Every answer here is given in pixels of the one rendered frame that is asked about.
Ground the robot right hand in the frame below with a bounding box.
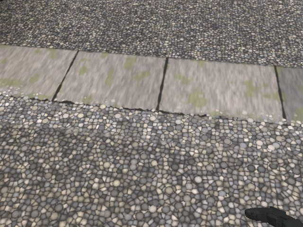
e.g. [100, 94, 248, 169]
[245, 206, 303, 227]

